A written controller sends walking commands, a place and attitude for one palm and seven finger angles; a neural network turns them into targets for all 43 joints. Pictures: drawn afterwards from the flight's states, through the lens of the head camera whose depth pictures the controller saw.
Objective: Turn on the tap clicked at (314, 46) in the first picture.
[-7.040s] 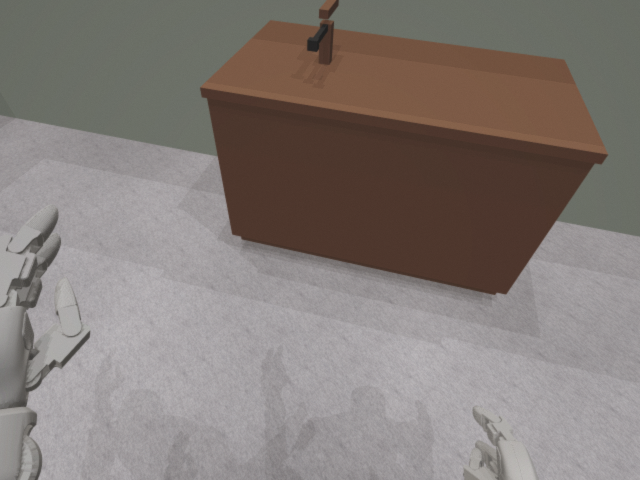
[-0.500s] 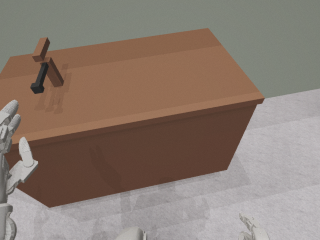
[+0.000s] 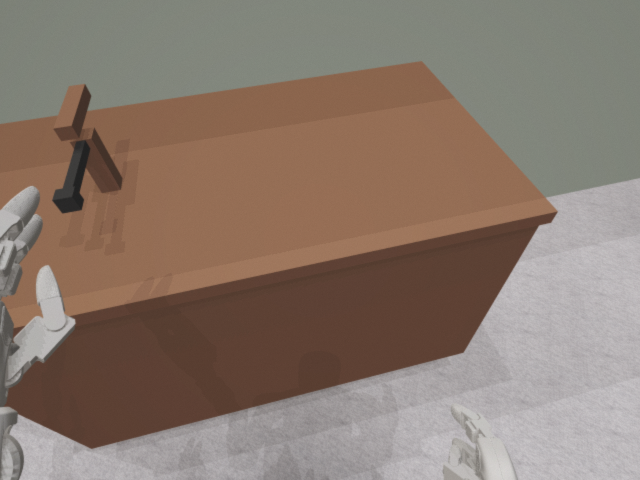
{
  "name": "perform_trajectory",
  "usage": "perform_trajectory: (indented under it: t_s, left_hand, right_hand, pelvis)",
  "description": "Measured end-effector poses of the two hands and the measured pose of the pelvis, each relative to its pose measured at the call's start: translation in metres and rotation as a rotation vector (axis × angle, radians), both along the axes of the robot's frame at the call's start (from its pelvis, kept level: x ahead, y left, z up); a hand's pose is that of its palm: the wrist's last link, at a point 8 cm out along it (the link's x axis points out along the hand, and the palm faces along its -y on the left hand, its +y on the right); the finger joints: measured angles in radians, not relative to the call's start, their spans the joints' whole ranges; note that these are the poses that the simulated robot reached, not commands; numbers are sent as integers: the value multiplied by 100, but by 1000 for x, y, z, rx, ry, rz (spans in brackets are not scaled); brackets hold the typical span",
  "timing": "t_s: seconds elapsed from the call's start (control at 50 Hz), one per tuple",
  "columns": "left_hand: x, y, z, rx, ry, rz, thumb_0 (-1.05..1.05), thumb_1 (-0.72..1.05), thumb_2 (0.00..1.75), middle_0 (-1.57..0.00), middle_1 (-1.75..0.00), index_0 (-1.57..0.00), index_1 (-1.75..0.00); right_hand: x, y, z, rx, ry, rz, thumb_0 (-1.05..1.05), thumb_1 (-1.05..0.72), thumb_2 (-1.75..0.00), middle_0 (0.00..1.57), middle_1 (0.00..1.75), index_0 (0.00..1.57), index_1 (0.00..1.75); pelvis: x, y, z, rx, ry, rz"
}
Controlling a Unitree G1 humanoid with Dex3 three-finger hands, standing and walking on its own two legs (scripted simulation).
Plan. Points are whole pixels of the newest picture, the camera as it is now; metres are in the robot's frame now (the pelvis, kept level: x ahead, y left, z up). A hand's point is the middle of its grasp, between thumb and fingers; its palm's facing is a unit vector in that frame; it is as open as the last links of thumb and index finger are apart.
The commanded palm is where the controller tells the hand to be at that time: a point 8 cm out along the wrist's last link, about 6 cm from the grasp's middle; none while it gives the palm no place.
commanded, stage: come to a stop and stand still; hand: left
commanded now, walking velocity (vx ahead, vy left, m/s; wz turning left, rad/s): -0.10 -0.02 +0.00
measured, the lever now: (68, 199) +0.47 +0.42 +0.08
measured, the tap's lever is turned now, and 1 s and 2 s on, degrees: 0 0 0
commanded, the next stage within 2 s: look again from close up in 1.54 s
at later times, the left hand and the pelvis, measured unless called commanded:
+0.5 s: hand (39, 323) +0.21 +0.26 +0.18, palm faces +0.37 -0.84 -0.39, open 7.4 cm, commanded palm +0.16 +0.30 +0.19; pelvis +0.00 +0.03 +0.01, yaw -1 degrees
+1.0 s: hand out of the picture +0.21 +0.32 +0.18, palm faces +0.40 -0.84 -0.36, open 7.4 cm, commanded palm +0.15 +0.34 +0.19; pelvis -0.02 +0.06 +0.02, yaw -2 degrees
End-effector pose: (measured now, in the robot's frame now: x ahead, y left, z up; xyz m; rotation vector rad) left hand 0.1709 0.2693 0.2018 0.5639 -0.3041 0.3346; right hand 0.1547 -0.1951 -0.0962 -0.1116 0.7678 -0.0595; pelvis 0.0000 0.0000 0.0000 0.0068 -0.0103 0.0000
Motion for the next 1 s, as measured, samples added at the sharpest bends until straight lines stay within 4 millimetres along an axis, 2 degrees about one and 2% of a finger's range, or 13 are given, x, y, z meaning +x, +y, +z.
perform_trajectory:
  t_s: [0.1,0.2,0.28,0.4,0.52,0.58,0.64,0.76,0.8,0.9,1.0]
  left_hand:
    - [12,12,-8,-68,33,42,2,88,90,-22,-30,-21,-31]
    - [19,25,-13,-88,13,7,2,88,90,-22,-30,-21,-31]
    - [20,35,-14,-93,8,-19,2,88,90,-22,-30,-21,-31]
    - [14,37,-5,-67,-11,-20,2,89,90,-21,-30,-21,-31]
    - [-1,31,-12,-111,28,-4,2,89,90,-21,-30,-21,-31]
    - [7,54,3,6,-30,14,2,88,90,-22,-31,-21,-31]
    - [14,73,6,-61,-78,67,2,88,90,-22,-31,-21,-31]
    - [4,44,-16,-134,12,-90,2,89,90,-21,-30,-20,-31]
    - [1,44,-23,-132,47,-126,2,89,90,-21,-30,-20,-31]
    - [0,71,-21,-96,28,-79,2,88,90,-22,-31,-21,-31]
    - [-3,88,-13,-112,-44,-8,2,88,90,-22,-30,-21,-31]
  right_hand:
    - [-2,-4,1,-33,67,6,1,-91,-90,20,30,21,30]
    - [3,-14,16,-126,39,-35,1,-91,-90,20,30,21,30]
    - [7,-14,33,-164,0,-60,1,-91,-90,20,30,21,30]
    - [10,-6,40,-140,-57,-32,1,-91,-90,20,30,20,30]
    - [0,0,35,-104,-51,-25,1,-91,-90,20,30,21,30]
    - [-10,1,30,-118,-29,20,1,-91,-90,20,30,21,30]
    - [-20,1,31,-100,-38,21,1,-91,-90,20,30,21,30]
    - [-38,2,44,-120,-82,-46,1,-91,-90,20,30,21,30]
    - [-42,4,48,-142,-76,-59,1,-91,-90,20,30,21,30]
    - [-44,16,50,-166,-58,-34,1,-91,-90,20,30,20,30]
    - [-30,32,50,-153,-63,29,1,-91,-90,20,30,21,30]
  pelvis:
    - [7,7,8,16,-7,-7]
    - [11,21,6,-6,-19,-7]
    - [11,28,9,6,-14,-24]
    - [3,28,12,-13,-6,-20]
    - [-6,25,13,-23,-6,-26]
    - [-16,22,12,-28,-6,-34]
    - [-25,27,12,-24,-21,-43]
    - [-27,46,14,-25,-19,-66]
    - [-26,50,15,-28,-17,-67]
    - [-27,57,15,-24,-20,-49]
    - [-22,61,15,-26,-19,-35]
